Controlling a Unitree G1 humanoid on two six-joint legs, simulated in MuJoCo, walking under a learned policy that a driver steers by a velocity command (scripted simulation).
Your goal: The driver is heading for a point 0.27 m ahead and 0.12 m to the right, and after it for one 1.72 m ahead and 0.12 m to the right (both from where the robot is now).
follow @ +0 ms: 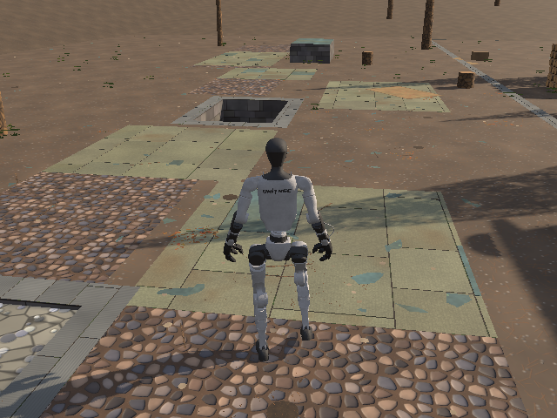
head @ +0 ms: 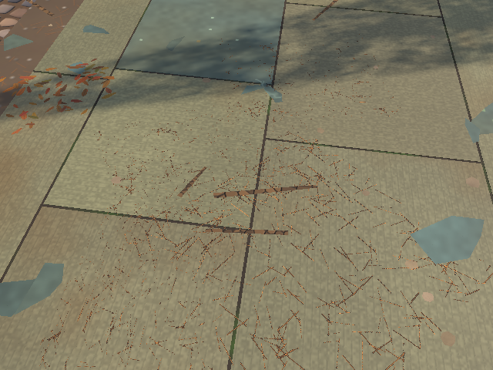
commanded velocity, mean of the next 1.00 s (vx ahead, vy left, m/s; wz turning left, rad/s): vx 0.50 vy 0.00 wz -0.17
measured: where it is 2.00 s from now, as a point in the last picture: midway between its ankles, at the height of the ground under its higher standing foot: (265, 189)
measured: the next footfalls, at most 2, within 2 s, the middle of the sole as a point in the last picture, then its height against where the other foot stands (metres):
right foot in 0.30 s outside the picture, level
left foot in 0.82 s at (256, 311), level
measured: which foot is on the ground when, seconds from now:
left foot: down 0.00-0.28, up 0.30-0.80, down 0.82-1.00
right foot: up 0.00-0.28, down 0.30-0.84, up 0.86-1.00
